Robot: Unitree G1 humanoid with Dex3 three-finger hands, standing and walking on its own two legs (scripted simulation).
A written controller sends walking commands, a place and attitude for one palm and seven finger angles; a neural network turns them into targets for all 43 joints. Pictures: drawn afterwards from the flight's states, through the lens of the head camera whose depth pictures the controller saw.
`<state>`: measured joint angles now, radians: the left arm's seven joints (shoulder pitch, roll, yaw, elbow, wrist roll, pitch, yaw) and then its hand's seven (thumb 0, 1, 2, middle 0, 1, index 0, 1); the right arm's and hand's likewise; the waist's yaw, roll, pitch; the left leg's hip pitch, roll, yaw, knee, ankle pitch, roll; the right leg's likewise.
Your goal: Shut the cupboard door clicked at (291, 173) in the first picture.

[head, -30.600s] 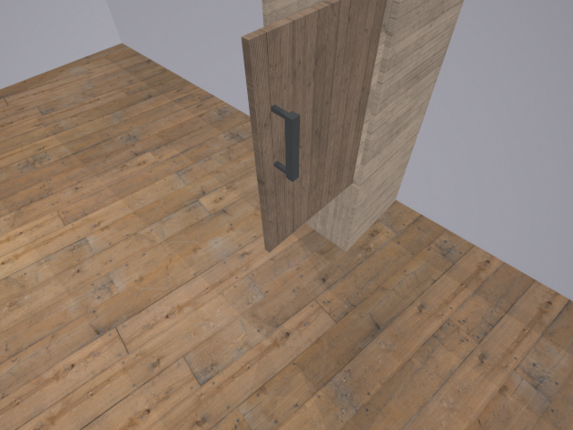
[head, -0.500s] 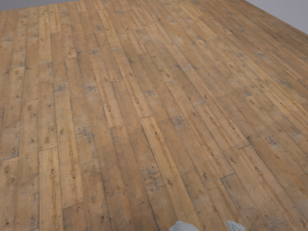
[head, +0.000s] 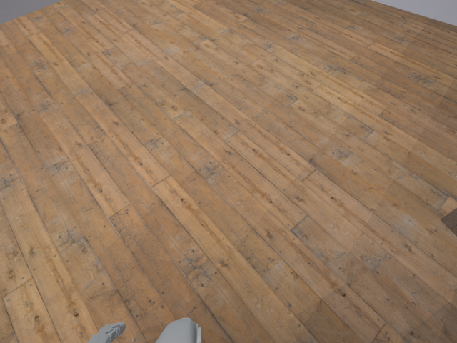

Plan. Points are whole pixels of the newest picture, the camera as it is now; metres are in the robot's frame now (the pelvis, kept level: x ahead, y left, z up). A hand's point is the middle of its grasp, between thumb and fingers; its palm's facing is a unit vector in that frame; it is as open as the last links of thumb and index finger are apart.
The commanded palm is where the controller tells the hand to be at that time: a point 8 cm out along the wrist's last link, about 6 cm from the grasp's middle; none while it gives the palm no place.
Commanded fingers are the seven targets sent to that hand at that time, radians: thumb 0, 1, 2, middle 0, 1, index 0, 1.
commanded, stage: turn to face it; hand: left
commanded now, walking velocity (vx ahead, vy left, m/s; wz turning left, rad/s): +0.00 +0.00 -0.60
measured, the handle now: out of the picture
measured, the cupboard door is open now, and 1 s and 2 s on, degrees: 65 65 65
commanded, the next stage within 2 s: take the last steps up to it in 1.66 s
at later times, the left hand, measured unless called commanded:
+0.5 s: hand (143, 312) +0.19 +0.19 -0.15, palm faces -0.30 -0.92 -0.24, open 7.4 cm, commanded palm none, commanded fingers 0.00 0.90 0.90 -0.20 -0.30 -0.20 -0.30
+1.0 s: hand (155, 299) +0.21 +0.17 -0.17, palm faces -0.54 -0.82 -0.19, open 7.4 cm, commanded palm none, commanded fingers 0.00 0.90 0.90 -0.20 -0.30 -0.20 -0.30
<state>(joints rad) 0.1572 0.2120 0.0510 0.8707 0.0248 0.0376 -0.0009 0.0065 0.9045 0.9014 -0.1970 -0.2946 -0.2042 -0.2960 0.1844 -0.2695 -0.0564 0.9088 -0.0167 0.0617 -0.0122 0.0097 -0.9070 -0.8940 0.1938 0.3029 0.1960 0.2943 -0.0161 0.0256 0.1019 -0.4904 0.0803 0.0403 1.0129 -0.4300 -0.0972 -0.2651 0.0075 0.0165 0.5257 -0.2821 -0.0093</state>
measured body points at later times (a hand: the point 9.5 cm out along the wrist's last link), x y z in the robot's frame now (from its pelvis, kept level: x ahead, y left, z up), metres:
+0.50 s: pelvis +0.01 +0.02 +0.00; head +0.05 +0.01 +0.45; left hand +0.20 +0.24 -0.13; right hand -0.03 -0.24 -0.14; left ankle +0.05 +0.14 -0.73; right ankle -0.04 -0.09 -0.72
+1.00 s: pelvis +0.03 +0.05 +0.00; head +0.09 +0.05 +0.45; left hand +0.24 +0.22 -0.16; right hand -0.04 -0.21 -0.12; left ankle +0.09 +0.12 -0.73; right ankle -0.08 -0.05 -0.65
